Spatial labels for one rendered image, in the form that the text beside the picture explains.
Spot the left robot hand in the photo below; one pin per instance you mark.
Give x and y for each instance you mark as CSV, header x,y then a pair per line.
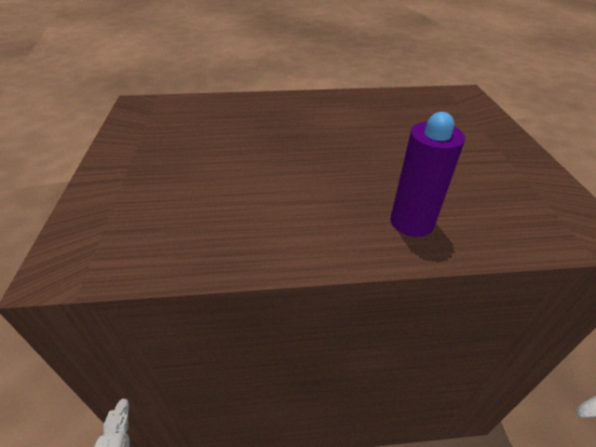
x,y
115,427

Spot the bottle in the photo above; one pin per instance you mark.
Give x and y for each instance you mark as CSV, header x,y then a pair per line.
x,y
429,163

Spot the right robot hand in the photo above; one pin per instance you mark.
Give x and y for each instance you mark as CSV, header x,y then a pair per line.
x,y
587,408

